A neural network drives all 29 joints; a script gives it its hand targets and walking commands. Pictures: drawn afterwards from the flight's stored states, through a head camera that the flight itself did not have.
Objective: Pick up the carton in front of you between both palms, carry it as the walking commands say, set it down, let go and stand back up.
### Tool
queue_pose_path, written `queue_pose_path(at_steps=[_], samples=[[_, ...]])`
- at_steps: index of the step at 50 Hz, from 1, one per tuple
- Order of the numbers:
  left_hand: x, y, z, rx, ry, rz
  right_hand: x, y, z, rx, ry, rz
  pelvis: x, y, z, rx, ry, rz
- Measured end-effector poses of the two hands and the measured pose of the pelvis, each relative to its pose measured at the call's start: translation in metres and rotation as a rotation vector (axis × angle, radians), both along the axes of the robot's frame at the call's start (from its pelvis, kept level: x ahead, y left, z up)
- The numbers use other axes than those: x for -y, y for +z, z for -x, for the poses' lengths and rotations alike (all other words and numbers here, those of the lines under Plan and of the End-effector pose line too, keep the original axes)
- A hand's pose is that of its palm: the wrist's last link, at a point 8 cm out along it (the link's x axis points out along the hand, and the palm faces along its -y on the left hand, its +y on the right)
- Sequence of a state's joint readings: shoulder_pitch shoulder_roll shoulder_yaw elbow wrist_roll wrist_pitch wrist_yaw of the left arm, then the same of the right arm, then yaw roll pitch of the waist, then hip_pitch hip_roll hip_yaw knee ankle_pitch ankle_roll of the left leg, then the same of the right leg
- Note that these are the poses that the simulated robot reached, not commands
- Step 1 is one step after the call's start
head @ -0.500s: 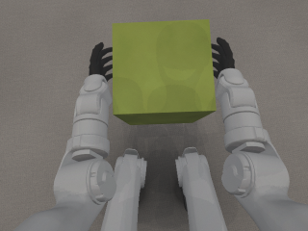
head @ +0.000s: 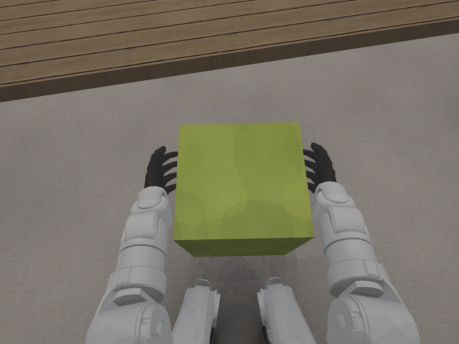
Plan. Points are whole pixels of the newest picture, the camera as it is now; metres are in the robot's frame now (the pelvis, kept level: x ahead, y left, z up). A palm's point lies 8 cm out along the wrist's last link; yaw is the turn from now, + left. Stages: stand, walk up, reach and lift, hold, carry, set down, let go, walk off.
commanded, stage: reach and lift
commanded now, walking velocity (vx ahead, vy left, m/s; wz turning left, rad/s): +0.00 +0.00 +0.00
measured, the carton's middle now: (239, 198) +0.40 +0.00 -0.11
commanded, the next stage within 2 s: hold in 1.74 s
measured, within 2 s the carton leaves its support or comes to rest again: neither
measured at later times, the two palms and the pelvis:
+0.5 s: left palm (122, 174) +0.36 +0.15 +0.11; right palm (362, 170) +0.36 -0.15 +0.11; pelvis +0.05 +0.00 +0.13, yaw +0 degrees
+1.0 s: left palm (93, 166) +0.34 +0.15 +0.18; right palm (395, 163) +0.34 -0.15 +0.18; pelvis +0.04 +0.00 +0.16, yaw +0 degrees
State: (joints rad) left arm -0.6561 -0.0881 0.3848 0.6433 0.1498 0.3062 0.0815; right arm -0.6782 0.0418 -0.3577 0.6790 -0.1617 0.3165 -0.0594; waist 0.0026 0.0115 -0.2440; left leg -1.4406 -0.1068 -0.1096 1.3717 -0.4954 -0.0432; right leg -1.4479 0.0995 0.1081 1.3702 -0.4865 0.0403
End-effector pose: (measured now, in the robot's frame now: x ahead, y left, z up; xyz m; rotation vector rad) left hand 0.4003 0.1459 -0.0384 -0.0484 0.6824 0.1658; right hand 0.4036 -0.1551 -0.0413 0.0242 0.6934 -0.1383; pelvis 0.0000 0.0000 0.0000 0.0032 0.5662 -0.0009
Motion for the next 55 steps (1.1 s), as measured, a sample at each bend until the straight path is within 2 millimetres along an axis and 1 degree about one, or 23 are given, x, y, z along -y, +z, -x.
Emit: queue_pose_path(at_steps=[11, 20, 28, 35, 37, 40, 48, 55], samples=[[-0.001, 0.069, 0.019, 0.003, -0.009, -0.002, -0.001, 0.069, 0.020, 0.003, -0.004, 0.000, 0.000, 0.064, -0.025, 0.134, -0.002, 0.002], [-0.002, 0.122, 0.032, 0.010, -0.013, -0.002, -0.002, 0.122, 0.035, 0.010, -0.007, 0.001, 0.000, 0.109, -0.045, 0.265, -0.003, 0.004], [-0.002, 0.169, 0.043, 0.018, -0.021, -0.006, -0.002, 0.170, 0.047, 0.018, -0.009, 0.004, -0.001, 0.139, -0.058, 0.405, -0.004, 0.004], [-0.005, 0.207, 0.053, 0.035, -0.041, -0.024, -0.004, 0.208, 0.058, 0.035, -0.007, 0.014, -0.001, 0.154, -0.061, 0.532, -0.005, 0.005], [-0.005, 0.214, 0.055, 0.032, -0.047, -0.030, -0.005, 0.215, 0.060, 0.032, 0.002, 0.024, -0.001, 0.156, -0.060, 0.562, -0.004, 0.005], [-0.005, 0.218, 0.058, 0.016, -0.054, -0.037, -0.005, 0.219, 0.063, 0.016, 0.009, 0.033, -0.001, 0.157, -0.056, 0.595, -0.003, 0.005], [-0.004, 0.218, 0.062, -0.003, -0.055, -0.036, -0.003, 0.219, 0.068, -0.003, 0.008, 0.031, -0.001, 0.155, -0.042, 0.625, -0.003, 0.005], [-0.003, 0.222, 0.059, 0.011, -0.051, -0.036, -0.003, 0.223, 0.064, 0.011, 0.011, 0.030, -0.001, 0.156, -0.040, 0.627, -0.004, 0.005]])
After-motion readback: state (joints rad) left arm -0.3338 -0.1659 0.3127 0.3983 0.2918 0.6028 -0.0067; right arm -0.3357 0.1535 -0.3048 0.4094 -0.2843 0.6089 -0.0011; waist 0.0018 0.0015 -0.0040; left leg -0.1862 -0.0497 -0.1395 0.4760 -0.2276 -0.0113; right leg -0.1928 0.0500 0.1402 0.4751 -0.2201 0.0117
